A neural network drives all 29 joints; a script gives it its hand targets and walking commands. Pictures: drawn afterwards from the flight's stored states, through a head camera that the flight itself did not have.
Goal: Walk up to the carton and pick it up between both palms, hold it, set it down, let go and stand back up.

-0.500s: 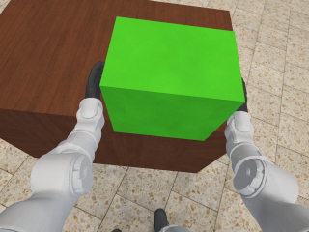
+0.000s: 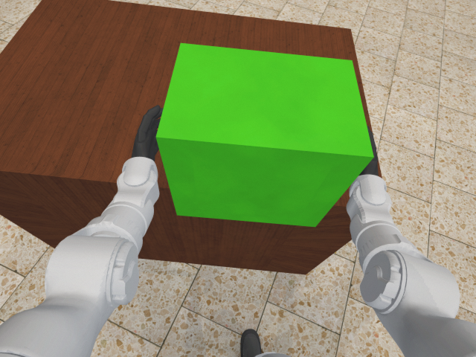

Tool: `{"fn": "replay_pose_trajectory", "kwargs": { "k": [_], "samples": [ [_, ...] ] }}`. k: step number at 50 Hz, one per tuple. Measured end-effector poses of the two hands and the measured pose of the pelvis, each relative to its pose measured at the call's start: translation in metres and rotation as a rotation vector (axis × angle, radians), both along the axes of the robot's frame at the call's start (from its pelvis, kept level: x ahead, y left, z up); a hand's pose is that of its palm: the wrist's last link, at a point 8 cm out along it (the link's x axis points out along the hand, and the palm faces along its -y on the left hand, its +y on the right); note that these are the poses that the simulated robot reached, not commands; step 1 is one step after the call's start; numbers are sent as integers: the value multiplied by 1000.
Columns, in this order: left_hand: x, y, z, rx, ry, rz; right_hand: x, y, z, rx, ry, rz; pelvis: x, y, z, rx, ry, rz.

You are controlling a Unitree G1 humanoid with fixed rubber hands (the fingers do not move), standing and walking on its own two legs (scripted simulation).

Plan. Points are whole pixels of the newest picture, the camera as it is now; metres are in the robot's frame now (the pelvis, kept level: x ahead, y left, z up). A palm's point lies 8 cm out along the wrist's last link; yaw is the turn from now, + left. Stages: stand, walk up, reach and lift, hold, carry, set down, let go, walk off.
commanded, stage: reach and lift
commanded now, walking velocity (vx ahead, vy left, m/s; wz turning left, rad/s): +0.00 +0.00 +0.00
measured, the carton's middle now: (255, 145) +0.46 -0.11 +0.02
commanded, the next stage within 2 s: none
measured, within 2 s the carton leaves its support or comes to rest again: leaves its support in 0.20 s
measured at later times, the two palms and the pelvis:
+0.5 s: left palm (107, 139) +0.43 +0.13 +0.11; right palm (358, 143) +0.38 -0.24 +0.11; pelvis +0.00 +0.01 +0.01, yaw +2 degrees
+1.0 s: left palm (94, 150) +0.40 +0.14 +0.13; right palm (364, 158) +0.34 -0.23 +0.12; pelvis +0.00 +0.01 +0.01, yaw +0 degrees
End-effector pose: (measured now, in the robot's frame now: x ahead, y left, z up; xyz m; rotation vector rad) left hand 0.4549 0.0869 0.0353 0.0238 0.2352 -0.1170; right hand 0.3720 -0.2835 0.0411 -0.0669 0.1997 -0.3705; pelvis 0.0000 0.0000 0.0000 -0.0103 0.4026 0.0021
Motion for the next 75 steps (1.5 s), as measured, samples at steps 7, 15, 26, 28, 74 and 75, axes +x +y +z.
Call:
{"fn": "replay_pose_trajectory", "kwargs": {
  "k": [7,15,26,28,74,75],
  "samples": [
    [-11,8,1,1,7,19,-6,7,3,10,5,7,7,6,2,-13,-24,10],
    [-28,26,13,22,11,63,-9,25,15,63,0,28,10,10,4,-23,-91,29],
    [-20,43,78,28,-50,96,9,39,73,71,-56,63,4,10,9,-11,-217,34],
    [-18,44,89,32,-66,93,12,40,84,59,-67,68,4,9,10,-9,-242,34],
    [-81,82,131,42,-42,184,-28,78,116,86,-43,122,2,9,14,-6,-477,10],
    [-82,81,132,45,-39,184,-29,77,116,92,-41,120,2,9,14,-7,-479,8]
  ]
}}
